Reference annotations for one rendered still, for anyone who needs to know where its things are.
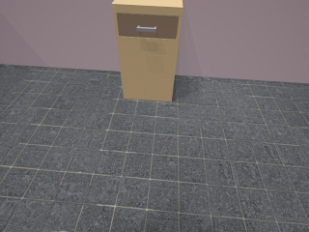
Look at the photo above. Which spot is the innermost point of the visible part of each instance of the handle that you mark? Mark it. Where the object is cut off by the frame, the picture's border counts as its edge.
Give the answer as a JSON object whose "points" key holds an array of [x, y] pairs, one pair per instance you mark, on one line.
{"points": [[145, 29]]}

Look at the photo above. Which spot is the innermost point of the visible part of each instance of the drawer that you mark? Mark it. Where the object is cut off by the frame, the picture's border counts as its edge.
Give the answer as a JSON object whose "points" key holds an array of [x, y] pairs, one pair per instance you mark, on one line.
{"points": [[166, 25]]}

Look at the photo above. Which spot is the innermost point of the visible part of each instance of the cabinet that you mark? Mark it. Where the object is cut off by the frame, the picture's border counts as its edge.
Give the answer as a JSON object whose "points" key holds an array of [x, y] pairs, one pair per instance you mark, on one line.
{"points": [[148, 65]]}

